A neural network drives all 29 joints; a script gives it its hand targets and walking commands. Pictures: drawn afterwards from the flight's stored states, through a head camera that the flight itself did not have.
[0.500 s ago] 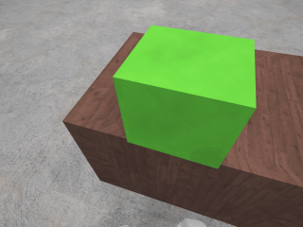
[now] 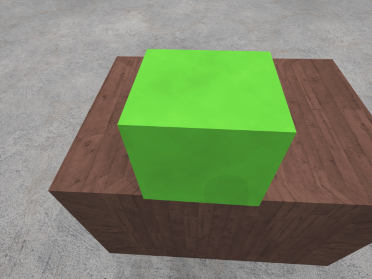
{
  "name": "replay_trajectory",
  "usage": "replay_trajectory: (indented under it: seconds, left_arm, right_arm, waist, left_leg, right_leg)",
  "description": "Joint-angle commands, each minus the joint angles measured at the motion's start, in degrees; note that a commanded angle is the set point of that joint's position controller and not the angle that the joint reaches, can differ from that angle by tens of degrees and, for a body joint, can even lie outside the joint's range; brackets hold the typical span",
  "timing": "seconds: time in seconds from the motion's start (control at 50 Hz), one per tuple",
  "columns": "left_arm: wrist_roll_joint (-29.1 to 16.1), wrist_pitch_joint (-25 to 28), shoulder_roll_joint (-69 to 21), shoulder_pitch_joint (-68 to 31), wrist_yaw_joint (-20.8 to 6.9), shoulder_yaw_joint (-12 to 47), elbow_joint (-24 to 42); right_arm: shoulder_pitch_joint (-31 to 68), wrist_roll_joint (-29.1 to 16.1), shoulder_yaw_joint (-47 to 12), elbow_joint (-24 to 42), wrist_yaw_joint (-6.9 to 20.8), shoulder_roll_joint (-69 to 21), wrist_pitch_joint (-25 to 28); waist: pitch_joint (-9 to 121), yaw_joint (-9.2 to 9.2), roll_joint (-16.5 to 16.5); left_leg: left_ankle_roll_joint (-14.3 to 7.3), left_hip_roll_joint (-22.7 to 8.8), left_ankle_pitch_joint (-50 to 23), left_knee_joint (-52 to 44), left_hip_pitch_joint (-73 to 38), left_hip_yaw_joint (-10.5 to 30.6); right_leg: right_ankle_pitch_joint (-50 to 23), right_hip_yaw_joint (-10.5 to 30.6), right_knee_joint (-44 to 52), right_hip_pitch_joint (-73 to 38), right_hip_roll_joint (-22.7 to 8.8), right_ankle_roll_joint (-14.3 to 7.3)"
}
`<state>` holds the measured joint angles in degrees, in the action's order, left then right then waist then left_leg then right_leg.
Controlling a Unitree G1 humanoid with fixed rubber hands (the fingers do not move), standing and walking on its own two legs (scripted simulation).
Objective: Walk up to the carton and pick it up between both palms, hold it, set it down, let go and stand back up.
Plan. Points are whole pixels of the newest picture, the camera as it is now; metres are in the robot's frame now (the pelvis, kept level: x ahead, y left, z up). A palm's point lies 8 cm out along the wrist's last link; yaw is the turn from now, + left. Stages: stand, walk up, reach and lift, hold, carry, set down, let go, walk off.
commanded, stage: walk up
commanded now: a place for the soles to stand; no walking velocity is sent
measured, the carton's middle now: (203, 128) +0.48 -0.02 +0.03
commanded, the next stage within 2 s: reach and lift in 1.80 s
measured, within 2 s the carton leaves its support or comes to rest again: neither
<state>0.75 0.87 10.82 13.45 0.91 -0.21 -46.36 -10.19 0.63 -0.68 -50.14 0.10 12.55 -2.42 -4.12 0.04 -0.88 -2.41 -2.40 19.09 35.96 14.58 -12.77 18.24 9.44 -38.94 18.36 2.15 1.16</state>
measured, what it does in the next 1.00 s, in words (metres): stands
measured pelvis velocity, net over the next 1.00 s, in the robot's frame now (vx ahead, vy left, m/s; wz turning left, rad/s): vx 0.01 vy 0.01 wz -0.22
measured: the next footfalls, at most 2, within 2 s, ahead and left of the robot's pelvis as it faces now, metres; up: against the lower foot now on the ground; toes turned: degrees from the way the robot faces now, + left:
none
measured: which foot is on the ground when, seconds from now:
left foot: down 0.00-1.00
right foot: down 0.00-1.00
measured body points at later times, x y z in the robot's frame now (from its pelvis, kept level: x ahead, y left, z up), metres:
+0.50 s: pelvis +0.00 +0.01 -0.01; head +0.02 -0.01 +0.44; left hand +0.10 +0.25 -0.13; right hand +0.05 -0.25 -0.15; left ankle +0.01 +0.09 -0.72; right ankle +0.03 -0.12 -0.72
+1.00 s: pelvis +0.01 +0.01 +0.00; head +0.02 -0.01 +0.45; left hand +0.14 +0.22 -0.13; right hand +0.00 -0.25 -0.16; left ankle +0.01 +0.09 -0.72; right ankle +0.03 -0.11 -0.72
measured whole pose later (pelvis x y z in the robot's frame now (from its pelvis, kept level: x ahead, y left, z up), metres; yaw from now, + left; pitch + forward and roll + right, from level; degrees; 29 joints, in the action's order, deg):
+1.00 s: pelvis +0.01 +0.01 +0.00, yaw -13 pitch -2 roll +2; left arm 0.8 0.3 11.0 15.1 1.3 1.5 -48.6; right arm -15.4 1.0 -1.3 -53.3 0.2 14.6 -3.2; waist -3.6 -0.5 0.7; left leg -1.9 -5.0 23.3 37.4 11.0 -20.1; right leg 18.3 9.8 -41.2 20.1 4.3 -0.1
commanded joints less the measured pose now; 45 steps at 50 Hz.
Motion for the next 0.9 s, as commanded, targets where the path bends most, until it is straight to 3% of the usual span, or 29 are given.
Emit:
replay_trajectory:
  seconds: [0.0, 0.1, 0.24, 0.28, 0.32, 0.36, 0.38, 0.4, 0.42, 0.44, 0.46, 0.48, 0.5, 0.52, 0.56, 0.58, 0.62, 0.66, 0.72, 0.74, 0.8, 0.82, 0.88]
  left_arm:
    - [0.0, 1.1, 7.1, 2.7, 0.7, -1.9, 4.4]
    - [-0.2, 0.9, 8.8, 2.9, 0.8, -2.3, 5.3]
    - [-0.2, 1.2, 9.8, 3.7, 0.7, -2.1, 6.6]
    - [-0.3, 1.2, 11.3, 3.8, 0.8, -2.5, 7.0]
    - [-0.4, 1.0, 12.4, 4.1, 0.8, -2.8, 7.5]
    - [-0.3, 0.7, 13.1, 3.4, 0.9, -3.3, 7.6]
    - [-0.2, 0.5, 12.4, 2.8, 1.0, -2.9, 7.6]
    - [-0.1, 0.4, 11.2, 1.1, 0.9, -2.5, 7.8]
    - [-0.2, 0.4, 9.7, 1.1, 0.8, -1.9, 8.1]
    - [-0.2, 0.4, 7.7, 1.7, 0.7, -1.4, 7.9]
    - [0.4, 0.4, 7.1, 3.6, 0.7, -1.5, 7.6]
    - [0.8, 0.5, 7.2, 4.5, 0.8, -1.6, 7.3]
    - [1.1, 0.6, 6.5, 4.9, 0.8, -1.7, 7.2]
    - [1.0, 0.9, 6.1, 5.4, 0.7, -1.5, 7.1]
    - [-0.2, 1.5, 8.6, 5.8, 0.3, -1.8, 6.3]
    - [-0.4, 1.5, 10.3, 5.8, 0.4, -2.1, 6.0]
    - [-0.6, 1.3, 11.8, 5.4, 0.8, -2.3, 5.2]
    - [-0.7, 0.9, 10.8, 3.7, 1.1, -1.6, 4.4]
    - [-0.5, 0.7, 7.6, 2.2, 1.0, -0.4, 3.5]
    - [-0.2, 0.6, 7.1, 2.5, 1.1, -0.1, 3.4]
    - [-0.2, 0.7, 7.5, 3.4, 1.2, 0.0, 2.3]
    - [0.3, 0.5, 8.0, 3.5, 1.0, -0.3, 2.1]
    - [0.2, 0.3, 7.7, 2.7, 0.9, -0.4, 2.3]
  right_arm:
    - [1.0, 0.2, 2.3, 4.9, -0.4, 8.7, 0.6]
    - [2.5, 0.1, 2.4, 5.5, -0.4, 9.3, -0.6]
    - [2.4, 0.3, 2.5, 6.3, -0.3, 10.2, -1.0]
    - [1.9, 0.5, 2.3, 6.6, -0.2, 9.7, -1.2]
    - [0.6, 0.5, 2.2, 7.1, 0.0, 9.0, -1.2]
    - [-1.2, 0.5, 2.0, 7.4, 0.2, 7.7, -0.6]
    - [-1.9, 0.3, 2.0, 7.5, 0.2, 7.8, -0.1]
    - [-3.7, -0.1, 1.9, 7.0, 0.1, 7.8, 0.4]
    - [-4.3, 0.0, 2.4, 6.6, -0.1, 9.2, 0.8]
    - [-4.2, 0.2, 2.9, 6.2, -0.6, 11.3, 1.0]
    - [-3.8, 0.3, 3.1, 5.3, -0.9, 12.2, 1.0]
    - [-3.2, 0.2, 2.9, 5.1, -1.0, 11.7, 1.0]
    - [-2.5, 0.5, 2.5, 4.7, -0.9, 11.3, 1.0]
    - [-1.1, 0.4, 1.8, 4.5, -0.6, 10.7, 0.8]
    - [-0.6, 0.3, 0.8, 4.1, 0.0, 8.9, 0.2]
    - [-0.8, 0.2, 0.6, 4.1, 0.1, 8.6, -0.2]
    - [-2.7, -0.1, 0.2, 3.7, 0.3, 7.4, -0.5]
    - [-4.6, 0.0, 0.3, 2.9, 0.2, 7.6, 0.1]
    - [-5.6, -0.1, 1.0, 1.0, -0.1, 9.9, 1.1]
    - [-5.2, 0.0, 1.1, 0.6, -0.3, 10.6, 1.1]
    - [-4.0, -0.1, 0.8, 0.5, -0.4, 10.1, 0.6]
    - [-5.1, 0.3, 1.3, 1.2, -0.2, 9.9, 0.8]
    - [-4.5, 0.3, 1.5, 1.0, -0.4, 10.7, 0.6]
  waist:
    - [6.5, 0.15, 3.6]
    - [2.8, 0.44, 2.4]
    - [4.3, 0.33, -1.4]
    - [3.6, 0.09, -3.1]
    - [4.8, -0.06, -6.5]
    - [4.4, -0.7, -6.9]
    - [4.7, -1.02, -7.2]
    - [5.4, -2.19, -7.1]
    - [5.5, -2.21, -3.8]
    - [5.0, -1.78, 1.6]
    - [3.4, -0.77, 3.2]
    - [3.0, -0.1, 2.7]
    - [2.7, 0.15, 2.7]
    - [2.3, 0.91, 2.0]
    - [4.2, 0.89, 0.9]
    - [4.3, 0.77, -0.7]
    - [4.8, -0.03, -4.8]
    - [5.1, -0.98, -5.1]
    - [4.7, -0.55, -0.6]
    - [3.8, -0.05, -0.4]
    - [3.8, 0.45, 2.4]
    - [3.2, 0.21, 2.7]
    - [0.2, 0.62, 2.3]
  left_leg:
    - [-3.6, -10.6, -4.9, -11.1, -3.9, 9.0]
    - [-3.1, -10.1, 2.8, -10.0, -1.9, 7.0]
    - [-3.0, -9.7, 5.2, -7.1, -4.6, 6.4]
    - [-1.9, -7.3, 5.9, -4.4, -4.5, 5.5]
    - [-0.9, -4.1, 7.0, -0.8, -5.4, 5.4]
    - [-0.3, -2.0, 9.1, -1.4, -5.1, 7.7]
    - [-0.5, -2.6, 8.0, -3.2, -6.9, 8.7]
    - [-1.5, -4.4, 7.0, -6.8, -9.3, 10.5]
    - [-2.7, -8.0, 7.5, -11.6, -11.7, 12.4]
    - [-4.8, -13.7, 7.4, -16.5, -10.6, 15.3]
    - [-6.9, -18.7, 2.0, -17.5, -8.7, 16.3]
    - [-8.1, -20.3, -3.2, -16.4, -6.6, 15.4]
    - [-8.1, -20.3, -4.6, -15.7, -3.4, 12.7]
    - [-6.4, -17.8, -5.3, -13.8, -0.3, 8.9]
    - [-1.3, -8.8, -2.1, -8.2, -0.3, 2.2]
    - [0.0, -6.2, -0.1, -5.0, -1.7, 2.1]
    - [0.7, -3.8, 3.2, -3.3, -5.2, 4.8]
    - [-0.3, -4.4, 1.7, -6.3, -8.4, 6.8]
    - [-2.4, -10.2, -3.4, -14.0, -9.5, 7.6]
    - [-3.2, -12.2, -6.4, -14.4, -8.4, 7.1]
    - [-3.6, -12.1, -6.9, -13.3, -5.7, 3.8]
    - [-3.9, -12.4, -0.8, -14.2, -6.5, 4.8]
    - [-4.8, -15.0, 6.7, -15.4, -4.8, 5.9]
  right_leg:
    - [-14.3, -0.6, 0.1, 1.0, -2.5, -3.9]
    - [-13.4, 1.5, 0.3, 5.0, -2.3, -4.7]
    - [-12.3, 4.7, 1.8, 7.6, -2.1, -5.1]
    - [-11.3, 9.5, 4.6, 9.0, -3.6, -6.3]
    - [-9.6, 16.8, 8.7, 9.7, -6.1, -8.3]
    - [-4.1, 22.2, 12.2, 10.9, -7.5, -9.2]
    - [-3.7, 20.9, 11.7, 11.9, -6.6, -8.6]
    - [-4.3, 16.3, 9.1, 13.4, -4.6, -6.9]
    - [-5.1, 9.9, 4.4, 14.9, -1.0, -4.6]
    - [-4.9, 2.2, -3.2, 14.9, 2.0, -2.1]
    - [-1.2, -1.4, -5.8, 13.8, 1.3, -1.5]
    - [1.0, -2.4, -6.7, 11.6, 0.1, -1.7]
    - [1.0, -2.6, -5.2, 8.0, -1.1, -2.4]
    - [-4.3, -1.9, -0.2, 3.0, -1.9, -3.5]
    - [-15.0, 5.2, 4.3, 0.5, -3.9, -5.9]
    - [-16.2, 10.3, 6.7, 2.8, -6.0, -7.4]
    - [-14.2, 16.6, 10.9, 5.9, -8.6, -9.5]
    - [-12.5, 15.0, 11.7, 8.2, -7.8, -8.7]
    - [-12.9, 2.5, 3.7, 7.3, -1.4, -4.7]
    - [-12.9, -0.2, 1.6, 6.7, -1.0, -4.0]
    - [-14.3, -0.9, 1.5, 3.9, -1.8, -4.2]
    - [-10.2, -0.7, 0.4, 5.5, -1.0, -4.5]
    - [-6.2, -1.3, 0.4, 7.4, -0.9, -4.3]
